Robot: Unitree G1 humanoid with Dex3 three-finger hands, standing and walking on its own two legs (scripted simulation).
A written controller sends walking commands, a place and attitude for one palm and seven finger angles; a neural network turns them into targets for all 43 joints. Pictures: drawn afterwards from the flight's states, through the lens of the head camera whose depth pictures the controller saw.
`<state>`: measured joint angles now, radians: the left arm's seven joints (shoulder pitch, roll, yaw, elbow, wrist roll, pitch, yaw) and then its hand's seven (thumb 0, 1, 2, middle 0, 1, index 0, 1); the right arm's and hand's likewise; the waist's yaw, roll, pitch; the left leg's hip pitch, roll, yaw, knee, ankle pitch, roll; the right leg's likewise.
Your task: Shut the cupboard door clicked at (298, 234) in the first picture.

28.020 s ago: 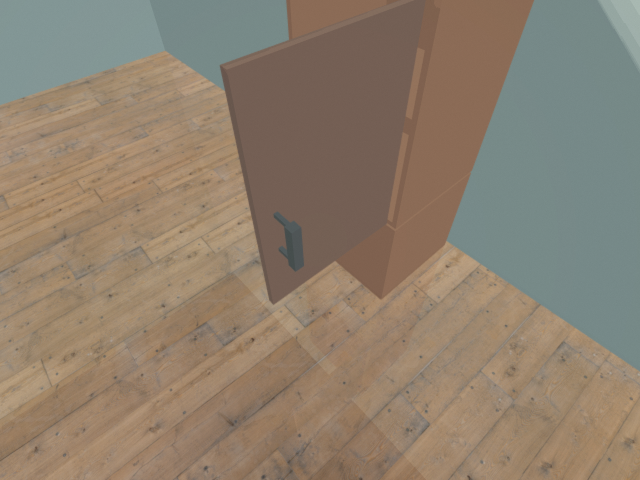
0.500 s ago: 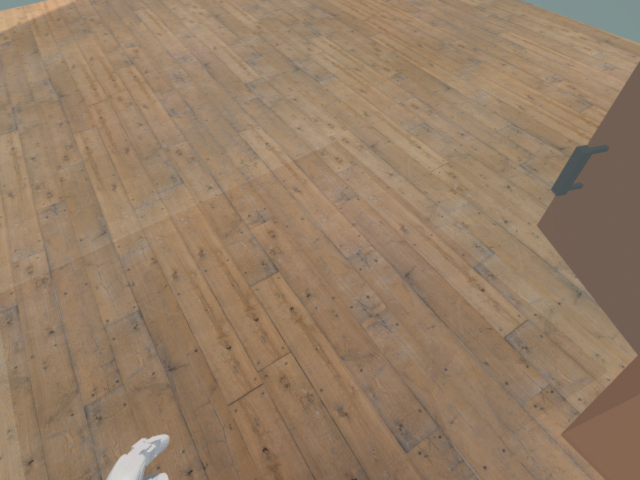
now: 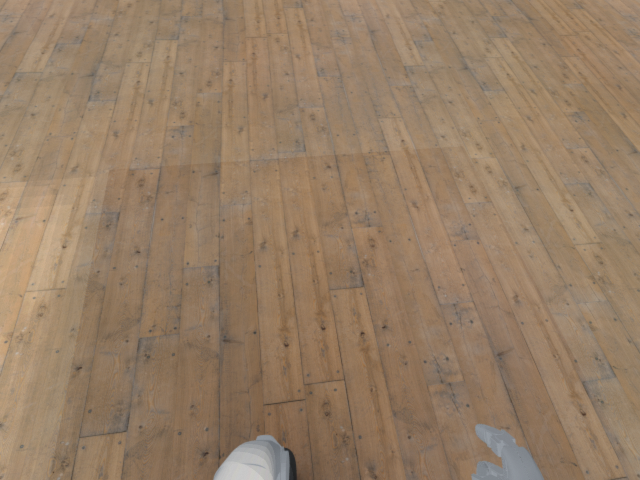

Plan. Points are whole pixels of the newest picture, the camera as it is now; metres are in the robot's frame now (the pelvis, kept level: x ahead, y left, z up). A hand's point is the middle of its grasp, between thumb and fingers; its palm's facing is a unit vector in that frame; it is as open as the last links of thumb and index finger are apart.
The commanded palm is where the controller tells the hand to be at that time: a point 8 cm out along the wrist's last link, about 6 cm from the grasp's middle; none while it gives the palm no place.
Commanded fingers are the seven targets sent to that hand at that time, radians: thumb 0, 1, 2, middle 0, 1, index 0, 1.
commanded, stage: walk to a spot facing it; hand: left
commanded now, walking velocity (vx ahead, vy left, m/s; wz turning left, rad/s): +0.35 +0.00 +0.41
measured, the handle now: out of the picture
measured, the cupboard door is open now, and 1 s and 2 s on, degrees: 69 69 69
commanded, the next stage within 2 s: turn to face it in 0.32 s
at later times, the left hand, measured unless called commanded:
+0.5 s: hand (208, 336) +0.31 +0.20 -0.13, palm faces +0.07 -0.99 -0.15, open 7.4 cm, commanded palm none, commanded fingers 0.00 0.90 0.90 -0.20 -0.30 -0.20 -0.30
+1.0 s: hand (206, 307) +0.36 +0.22 -0.14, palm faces -0.01 -0.98 -0.22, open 7.4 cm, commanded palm none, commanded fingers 0.00 0.90 0.90 -0.20 -0.30 -0.20 -0.30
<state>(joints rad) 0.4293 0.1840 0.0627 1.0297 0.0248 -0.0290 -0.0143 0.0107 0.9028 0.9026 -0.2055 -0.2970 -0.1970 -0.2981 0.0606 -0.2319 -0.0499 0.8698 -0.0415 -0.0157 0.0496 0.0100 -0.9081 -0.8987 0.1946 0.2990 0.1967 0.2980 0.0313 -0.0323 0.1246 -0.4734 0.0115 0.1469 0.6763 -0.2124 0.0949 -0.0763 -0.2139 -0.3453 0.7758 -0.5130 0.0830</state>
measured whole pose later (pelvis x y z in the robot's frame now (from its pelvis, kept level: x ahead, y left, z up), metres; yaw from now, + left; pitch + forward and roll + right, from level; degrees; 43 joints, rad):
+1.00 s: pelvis +0.31 +0.03 +0.03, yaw -7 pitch +2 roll +0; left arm 0.26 0.19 0.08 0.95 0.03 0.02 0.00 0.01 0.91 0.90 -0.20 -0.30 -0.20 -0.30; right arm 0.05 -0.19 -0.05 0.90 -0.01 0.03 -0.03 0.01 -0.91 -0.90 0.20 0.30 0.20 0.30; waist 0.05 -0.02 0.06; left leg -0.43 0.03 -0.03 0.75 -0.38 -0.07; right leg -0.31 0.08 0.10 0.49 -0.21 -0.04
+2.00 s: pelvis +0.35 +0.04 +0.02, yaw -44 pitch +1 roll -1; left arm 0.20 0.24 0.08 0.89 0.02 0.08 -0.01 0.01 0.90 0.90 -0.21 -0.30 -0.20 -0.30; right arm 0.16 -0.19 -0.02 0.86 -0.03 0.02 -0.03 0.01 -0.90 -0.90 0.20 0.30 0.20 0.30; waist 0.02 -0.06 0.07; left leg -0.29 0.04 0.08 0.58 -0.31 0.02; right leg -0.44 0.07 0.09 0.86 -0.47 0.02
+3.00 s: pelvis +0.35 +0.01 +0.03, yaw -79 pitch +0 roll -1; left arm 0.21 0.27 0.10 0.91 0.02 0.08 -0.03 0.01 0.90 0.90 -0.20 -0.30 -0.20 -0.30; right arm 0.16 -0.20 -0.01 0.85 -0.03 0.02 -0.03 0.01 -0.90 -0.90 0.20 0.30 0.20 0.30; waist 0.04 -0.04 0.08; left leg -0.24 0.07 0.10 0.51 -0.28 0.00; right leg -0.49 0.04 0.02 1.09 -0.48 0.04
